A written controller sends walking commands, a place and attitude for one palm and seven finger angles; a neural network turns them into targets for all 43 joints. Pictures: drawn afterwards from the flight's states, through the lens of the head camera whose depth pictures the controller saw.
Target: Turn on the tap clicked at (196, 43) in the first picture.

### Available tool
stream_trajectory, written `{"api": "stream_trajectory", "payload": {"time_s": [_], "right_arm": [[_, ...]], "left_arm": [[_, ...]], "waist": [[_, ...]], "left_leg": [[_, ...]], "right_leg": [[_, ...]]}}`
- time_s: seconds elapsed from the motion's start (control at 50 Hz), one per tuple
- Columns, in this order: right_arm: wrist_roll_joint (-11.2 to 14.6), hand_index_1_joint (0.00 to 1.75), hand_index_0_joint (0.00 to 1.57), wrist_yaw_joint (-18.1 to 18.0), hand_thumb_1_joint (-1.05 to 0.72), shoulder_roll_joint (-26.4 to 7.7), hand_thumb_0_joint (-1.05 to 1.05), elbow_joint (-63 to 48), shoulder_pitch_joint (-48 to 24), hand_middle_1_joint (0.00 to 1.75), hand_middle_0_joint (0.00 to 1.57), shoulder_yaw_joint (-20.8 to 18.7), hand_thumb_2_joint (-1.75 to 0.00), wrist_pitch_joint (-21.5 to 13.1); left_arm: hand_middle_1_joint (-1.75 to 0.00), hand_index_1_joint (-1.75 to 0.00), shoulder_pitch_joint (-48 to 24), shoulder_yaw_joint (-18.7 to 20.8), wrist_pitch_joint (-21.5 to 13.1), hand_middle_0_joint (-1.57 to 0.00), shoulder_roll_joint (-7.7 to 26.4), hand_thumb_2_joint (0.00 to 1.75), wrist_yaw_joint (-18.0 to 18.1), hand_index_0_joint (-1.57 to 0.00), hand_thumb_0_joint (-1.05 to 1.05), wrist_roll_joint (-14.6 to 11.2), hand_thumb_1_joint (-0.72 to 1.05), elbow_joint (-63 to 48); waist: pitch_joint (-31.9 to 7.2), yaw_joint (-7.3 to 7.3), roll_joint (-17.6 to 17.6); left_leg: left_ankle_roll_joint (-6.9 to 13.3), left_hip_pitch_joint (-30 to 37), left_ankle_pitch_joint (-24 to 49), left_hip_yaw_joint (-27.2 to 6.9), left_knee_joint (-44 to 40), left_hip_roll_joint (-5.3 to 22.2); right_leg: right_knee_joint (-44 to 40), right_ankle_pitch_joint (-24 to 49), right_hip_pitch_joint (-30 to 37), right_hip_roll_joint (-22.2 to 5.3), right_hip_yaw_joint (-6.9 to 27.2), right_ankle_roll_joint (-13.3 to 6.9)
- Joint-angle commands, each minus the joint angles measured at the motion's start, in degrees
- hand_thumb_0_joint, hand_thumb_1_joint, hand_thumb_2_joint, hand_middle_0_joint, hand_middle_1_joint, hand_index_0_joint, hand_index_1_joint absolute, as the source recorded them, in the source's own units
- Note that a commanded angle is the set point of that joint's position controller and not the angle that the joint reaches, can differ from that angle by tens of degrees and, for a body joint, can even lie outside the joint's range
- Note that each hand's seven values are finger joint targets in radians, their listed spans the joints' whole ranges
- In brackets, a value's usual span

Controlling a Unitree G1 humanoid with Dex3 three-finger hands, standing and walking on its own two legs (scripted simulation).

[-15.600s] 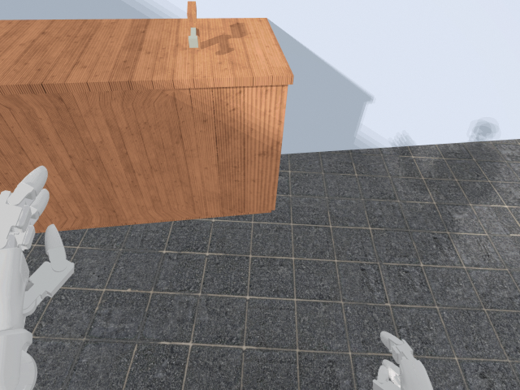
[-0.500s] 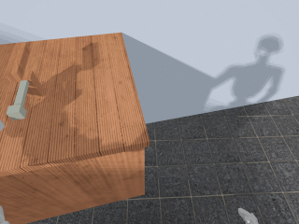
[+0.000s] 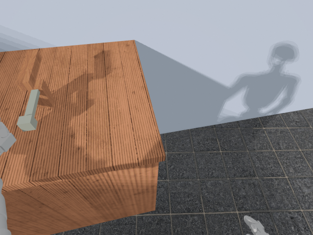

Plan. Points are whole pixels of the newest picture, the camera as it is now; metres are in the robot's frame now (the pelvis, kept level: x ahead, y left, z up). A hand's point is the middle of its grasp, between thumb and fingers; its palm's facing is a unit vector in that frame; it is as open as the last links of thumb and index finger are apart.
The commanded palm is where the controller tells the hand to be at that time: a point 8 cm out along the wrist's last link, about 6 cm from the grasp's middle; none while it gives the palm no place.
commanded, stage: push the lever round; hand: left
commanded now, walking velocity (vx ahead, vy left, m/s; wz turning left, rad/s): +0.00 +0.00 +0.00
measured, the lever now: (27, 123) +0.34 +0.33 +0.11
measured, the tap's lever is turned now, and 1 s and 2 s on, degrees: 0 8 35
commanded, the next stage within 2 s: none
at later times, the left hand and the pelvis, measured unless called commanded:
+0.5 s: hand (25, 136) +0.31 +0.33 +0.10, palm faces +0.50 -0.86 -0.11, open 7.7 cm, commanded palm +0.26 +0.36 +0.09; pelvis +0.00 -0.02 +0.00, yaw +0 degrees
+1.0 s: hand (35, 136) +0.31 +0.31 +0.09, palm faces +0.59 -0.81 -0.07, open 7.7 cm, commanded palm +0.27 +0.33 +0.09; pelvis -0.01 -0.02 +0.00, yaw +0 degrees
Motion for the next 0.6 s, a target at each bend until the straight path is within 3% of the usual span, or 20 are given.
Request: {"api": "stream_trajectory", "payload": {"time_s": [0.0,0.06,0.12,0.14,0.16,0.18,0.2,0.3,0.32,0.42,0.46,0.48,0.5,0.54,0.58], "right_arm": [[0.0,0.30,0.20,-0.7,-0.90,-9.5,0.00,-6.4,-0.3,0.30,0.20,-4.0,-0.90,-3.0],[0.1,0.30,0.20,-0.6,-0.90,-9.6,0.00,-6.5,-0.4,0.30,0.20,-4.2,-0.90,-2.8],[0.1,0.30,0.20,-0.4,-0.90,-9.3,0.00,-6.9,-0.6,0.30,0.20,-4.0,-0.90,-2.2],[0.1,0.30,0.20,-0.3,-0.90,-9.3,0.00,-7.0,-0.8,0.30,0.20,-4.0,-0.90,-2.2],[0.0,0.30,0.20,-0.3,-0.90,-9.1,0.00,-7.2,-1.0,0.30,0.20,-4.1,-0.90,-2.2],[0.0,0.30,0.20,-0.3,-0.90,-8.8,0.00,-7.0,-1.4,0.30,0.20,-3.9,-0.90,-2.0],[-0.2,0.30,0.20,-0.1,-0.90,-8.6,0.00,-7.2,-1.2,0.30,0.20,-3.8,-0.90,-2.1],[-0.1,0.30,0.20,-0.4,-0.90,-8.7,0.00,-6.0,-1.2,0.30,0.20,-3.9,-0.90,-2.1],[0.0,0.30,0.20,-0.4,-0.90,-8.7,0.00,-6.2,-1.3,0.30,0.20,-4.1,-0.90,-2.2],[0.4,0.30,0.20,-0.7,-0.90,-8.9,0.00,-6.3,-1.7,0.30,0.20,-4.0,-0.90,-1.9],[0.5,0.30,0.20,-0.7,-0.90,-8.8,0.00,-6.4,-2.1,0.30,0.20,-3.9,-0.90,-2.0],[0.5,0.30,0.20,-0.8,-0.90,-8.8,0.00,-6.2,-2.2,0.30,0.20,-3.9,-0.90,-1.9],[0.4,0.30,0.20,-0.8,-0.90,-8.7,0.00,-6.1,-2.1,0.30,0.20,-3.8,-0.90,-1.9],[0.3,0.30,0.20,-0.7,-0.90,-8.8,0.00,-6.1,-2.0,0.30,0.20,-3.9,-0.90,-1.9],[0.3,0.30,0.20,-0.8,-0.90,-8.6,0.00,-5.6,-2.2,0.30,0.20,-3.7,-0.90,-1.7]], "left_arm": [[-0.15,-0.15,-13.3,1.1,-3.5,-0.15,15.3,0.90,0.5,-0.15,0.00,-1.0,0.90,-14.4],[-0.15,-0.15,-10.6,2.5,-2.1,-0.15,15.8,0.90,1.0,-0.15,0.00,-1.3,0.90,-13.6],[-0.15,-0.15,-9.8,4.1,-1.2,-0.15,17.0,0.90,2.0,-0.15,0.00,-0.8,0.90,-13.2],[-0.15,-0.15,-11.1,4.1,-1.3,-0.15,17.3,0.90,2.3,-0.15,0.00,-0.7,0.90,-14.6],[-0.15,-0.15,-10.4,4.8,-1.5,-0.15,17.7,0.90,2.7,-0.15,0.00,-0.6,0.90,-15.4],[-0.15,-0.15,-11.6,4.6,-2.2,-0.15,17.9,0.90,3.3,-0.15,0.00,0.1,0.90,-17.6],[-0.15,-0.15,-12.1,3.4,-2.7,-0.15,17.1,0.90,3.6,-0.15,0.00,0.4,0.90,-19.0],[-0.15,-0.15,-13.1,1.4,-3.7,-0.15,14.6,0.90,3.5,-0.15,0.00,0.0,0.90,-18.0],[-0.15,-0.15,-11.2,0.8,-3.4,-0.15,13.4,0.90,3.0,-0.15,0.00,-0.5,0.90,-17.6],[-0.15,-0.15,-8.3,2.2,-1.2,-0.15,14.3,0.90,2.6,-0.15,0.00,-1.0,0.90,-15.0],[-0.15,-0.15,-11.5,0.9,-1.2,-0.15,13.8,0.90,3.0,-0.15,0.00,-0.9,0.90,-16.1],[-0.15,-0.15,-10.7,2.0,-1.4,-0.15,14.4,0.90,3.7,-0.15,0.00,-0.6,0.90,-15.9],[-0.15,-0.15,-12.1,1.4,-1.6,-0.15,14.2,0.90,3.9,-0.15,0.00,-0.5,0.90,-15.6],[-0.15,-0.15,-11.3,2.0,-2.1,-0.15,14.8,0.90,4.2,-0.15,0.00,-0.4,0.90,-14.7],[-0.15,-0.15,-14.8,1.4,-3.2,-0.15,15.2,0.90,4.8,-0.15,0.00,0.4,0.90,-15.7]], "waist": [[-13.4,-0.28,6.6],[-13.7,0.22,3.4],[-13.3,0.92,3.6],[-13.6,0.53,3.3],[-14.4,1.01,4.0],[-14.1,1.18,7.0],[-14.9,0.85,8.5],[-13.0,-0.86,4.8],[-13.4,-0.20,4.8],[-12.4,0.63,3.1],[-12.2,-0.12,2.2],[-11.5,0.32,3.0],[-10.9,-0.40,3.1],[-11.2,-0.24,1.5],[-11.4,-0.52,3.8]], "left_leg": [[-1.7,10.0,23.4,-2.7,-6.3,0.5],[-1.7,8.9,24.5,-2.3,-6.1,0.4],[-1.4,7.4,24.5,-1.5,-6.1,0.0],[-1.3,7.5,24.4,-1.4,-6.1,0.0],[-1.4,7.7,25.2,-1.3,-6.0,0.0],[-1.5,8.6,26.4,-1.2,-5.9,0.2],[-1.6,9.5,27.2,-1.2,-5.8,0.2],[-1.0,9.2,25.2,-1.1,-5.5,0.5],[-1.0,8.9,25.1,-0.9,-5.6,0.2],[-0.4,6.4,21.8,-0.5,-6.5,-0.2],[-0.1,6.3,19.8,-0.4,-6.7,-0.3],[0.0,6.0,19.2,-0.3,-6.7,-0.2],[0.1,5.8,18.2,-0.1,-6.7,-0.3],[0.4,4.8,17.0,0.1,-6.6,-0.5],[0.4,5.3,16.2,0.0,-6.6,-0.4]], "right_leg": [[-3.0,14.0,5.0,1.9,0.0,-1.8],[-2.9,16.0,6.3,1.8,-0.2,-1.6],[-2.9,17.6,7.9,1.5,0.1,-1.7],[-2.8,17.9,8.0,1.5,0.0,-1.6],[-2.7,18.4,8.6,1.5,0.2,-1.6],[-2.8,18.8,8.8,1.4,0.5,-1.7],[-2.6,18.8,8.6,1.5,0.5,-1.8],[-2.9,18.8,7.4,1.8,0.5,-1.7],[-2.9,19.1,8.2,1.8,0.6,-1.7],[-3.6,18.7,9.8,1.3,0.7,-1.6],[-4.0,17.7,9.5,1.3,0.9,-1.4],[-4.3,17.0,9.5,1.3,1.0,-1.4],[-4.5,16.6,9.0,1.2,1.2,-1.3],[-4.5,16.1,9.4,1.3,1.5,-1.2],[-4.6,15.3,9.3,1.1,1.9,-1.3]]}}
